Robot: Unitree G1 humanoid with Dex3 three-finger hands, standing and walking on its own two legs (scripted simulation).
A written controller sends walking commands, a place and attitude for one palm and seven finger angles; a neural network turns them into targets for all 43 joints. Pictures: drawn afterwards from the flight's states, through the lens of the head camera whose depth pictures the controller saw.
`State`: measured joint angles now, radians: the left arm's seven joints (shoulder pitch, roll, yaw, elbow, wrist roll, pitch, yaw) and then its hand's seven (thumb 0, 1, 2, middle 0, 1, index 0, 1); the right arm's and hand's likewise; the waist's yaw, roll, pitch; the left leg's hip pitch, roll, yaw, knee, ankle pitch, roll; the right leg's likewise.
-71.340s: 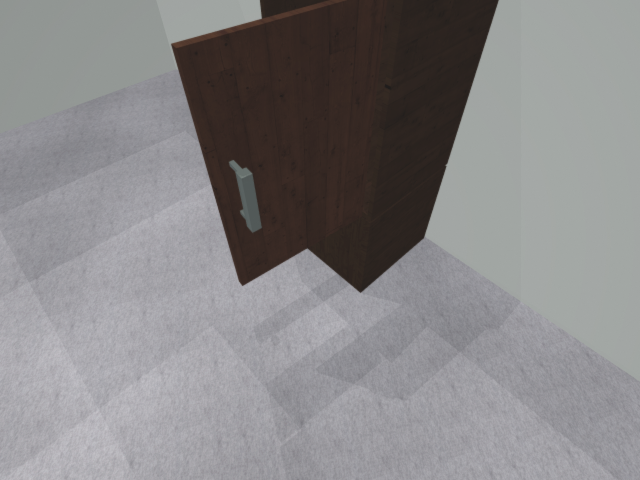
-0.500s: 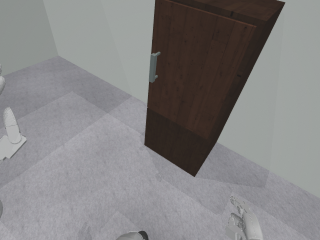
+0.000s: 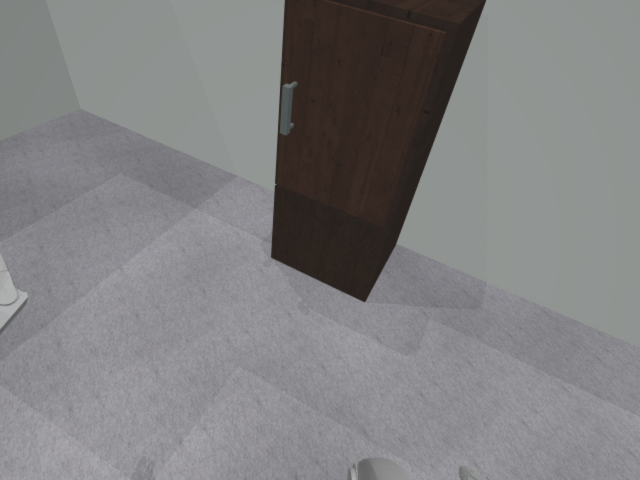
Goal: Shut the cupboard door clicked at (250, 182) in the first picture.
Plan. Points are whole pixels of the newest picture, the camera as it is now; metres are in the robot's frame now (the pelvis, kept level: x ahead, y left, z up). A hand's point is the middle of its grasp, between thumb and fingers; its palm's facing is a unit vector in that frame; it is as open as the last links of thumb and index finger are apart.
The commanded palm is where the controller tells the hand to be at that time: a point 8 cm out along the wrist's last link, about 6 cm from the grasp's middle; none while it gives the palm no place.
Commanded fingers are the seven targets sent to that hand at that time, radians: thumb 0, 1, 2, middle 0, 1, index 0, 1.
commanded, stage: stop stepping back and stand still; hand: left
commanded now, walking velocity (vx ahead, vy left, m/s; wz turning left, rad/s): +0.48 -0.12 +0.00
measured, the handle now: (289, 108) +1.11 +0.08 -0.04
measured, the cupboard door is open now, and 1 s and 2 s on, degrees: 1 1 1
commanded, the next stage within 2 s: let the arm hang, fingers relaxed in 0.40 s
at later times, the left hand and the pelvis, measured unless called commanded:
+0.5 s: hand (61, 351) +0.19 +0.24 +0.15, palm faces +0.46 -0.80 -0.39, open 7.4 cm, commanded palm none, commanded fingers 0.00 0.90 0.90 -0.20 -0.30 -0.20 -0.30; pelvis -0.01 -0.01 -0.01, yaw -2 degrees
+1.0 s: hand out of the picture +0.04 +0.20 -0.18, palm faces +0.10 -0.96 -0.26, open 7.1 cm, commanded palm none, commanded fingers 0.00 0.90 0.90 -0.20 -0.30 -0.20 -0.30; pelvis +0.04 -0.01 -0.01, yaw +3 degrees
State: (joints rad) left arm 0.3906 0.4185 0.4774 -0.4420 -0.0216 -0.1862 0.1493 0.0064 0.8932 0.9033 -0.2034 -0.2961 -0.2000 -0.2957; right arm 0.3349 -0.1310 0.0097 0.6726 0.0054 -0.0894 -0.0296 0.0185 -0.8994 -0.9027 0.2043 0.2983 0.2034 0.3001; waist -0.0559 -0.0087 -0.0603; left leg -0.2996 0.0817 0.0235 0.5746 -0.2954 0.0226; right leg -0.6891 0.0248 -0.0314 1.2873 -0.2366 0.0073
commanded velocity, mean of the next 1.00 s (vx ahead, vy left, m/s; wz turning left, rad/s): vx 0.06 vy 0.02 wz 0.00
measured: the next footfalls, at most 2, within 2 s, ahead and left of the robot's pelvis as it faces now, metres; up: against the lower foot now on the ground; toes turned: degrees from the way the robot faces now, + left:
right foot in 0.26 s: -0.08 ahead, -0.11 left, +0.00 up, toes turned -8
left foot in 0.56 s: +0.13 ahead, +0.14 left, +0.00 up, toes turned +7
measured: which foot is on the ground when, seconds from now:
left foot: down 0.00-0.24, up 0.26-0.54, down 0.56-0.74, up 0.76-0.94, down 0.96-1.00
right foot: up 0.00-0.24, down 0.26-0.54, up 0.56-0.72, down 0.74-1.00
